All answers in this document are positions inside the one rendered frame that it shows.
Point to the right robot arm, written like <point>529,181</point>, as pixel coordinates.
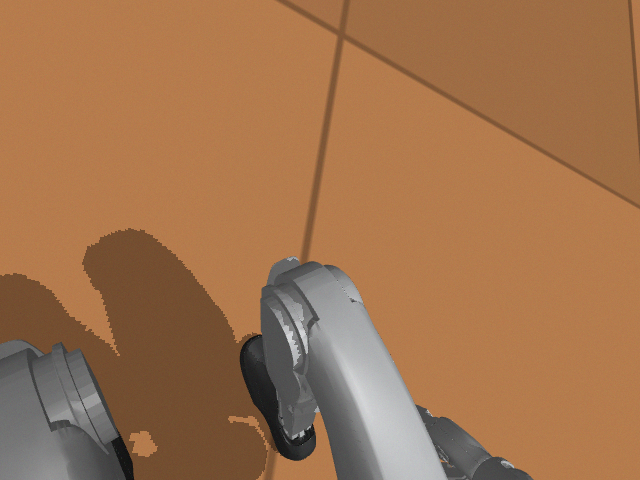
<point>498,468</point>

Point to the right robot hand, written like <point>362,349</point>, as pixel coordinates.
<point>455,446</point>

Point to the left robot foot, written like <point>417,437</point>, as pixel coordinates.
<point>123,457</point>

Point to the right robot foot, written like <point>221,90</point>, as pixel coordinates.
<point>263,394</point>

